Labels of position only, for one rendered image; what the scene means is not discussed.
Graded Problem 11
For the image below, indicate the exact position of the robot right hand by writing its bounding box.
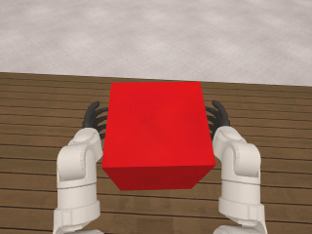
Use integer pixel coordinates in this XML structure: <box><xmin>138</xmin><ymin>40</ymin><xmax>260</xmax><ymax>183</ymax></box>
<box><xmin>205</xmin><ymin>100</ymin><xmax>230</xmax><ymax>141</ymax></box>

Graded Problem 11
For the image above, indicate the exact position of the carton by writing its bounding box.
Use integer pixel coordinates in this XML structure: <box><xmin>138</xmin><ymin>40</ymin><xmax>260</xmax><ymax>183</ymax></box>
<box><xmin>101</xmin><ymin>82</ymin><xmax>216</xmax><ymax>191</ymax></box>

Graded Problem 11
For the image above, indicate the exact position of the robot right forearm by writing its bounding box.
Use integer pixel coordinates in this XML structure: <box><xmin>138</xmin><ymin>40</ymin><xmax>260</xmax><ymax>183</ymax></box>
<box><xmin>213</xmin><ymin>126</ymin><xmax>268</xmax><ymax>234</ymax></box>

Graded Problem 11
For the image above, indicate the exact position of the robot left hand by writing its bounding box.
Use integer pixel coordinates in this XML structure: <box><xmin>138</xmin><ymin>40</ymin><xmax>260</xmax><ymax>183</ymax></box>
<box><xmin>82</xmin><ymin>101</ymin><xmax>108</xmax><ymax>140</ymax></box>

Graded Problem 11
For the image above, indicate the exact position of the robot left forearm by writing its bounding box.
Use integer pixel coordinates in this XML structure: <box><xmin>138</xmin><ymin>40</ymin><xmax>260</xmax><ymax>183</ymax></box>
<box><xmin>53</xmin><ymin>128</ymin><xmax>103</xmax><ymax>234</ymax></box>

